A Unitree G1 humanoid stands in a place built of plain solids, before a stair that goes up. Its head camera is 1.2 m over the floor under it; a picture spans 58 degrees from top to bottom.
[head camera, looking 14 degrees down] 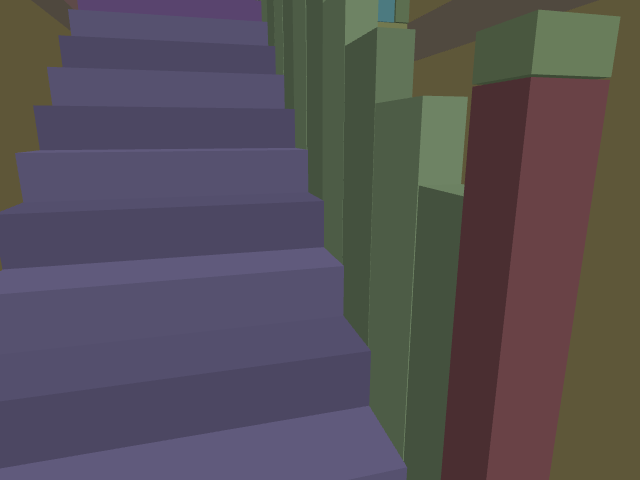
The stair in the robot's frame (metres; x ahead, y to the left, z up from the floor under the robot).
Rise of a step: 0.19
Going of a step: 0.26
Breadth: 1.13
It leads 15 degrees to the left of straight ahead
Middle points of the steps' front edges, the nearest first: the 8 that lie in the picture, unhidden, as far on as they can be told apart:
1.03 0.39 0.56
1.29 0.46 0.75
1.55 0.53 0.94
1.80 0.60 1.12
2.06 0.67 1.31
2.31 0.74 1.50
2.57 0.80 1.69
2.82 0.87 1.87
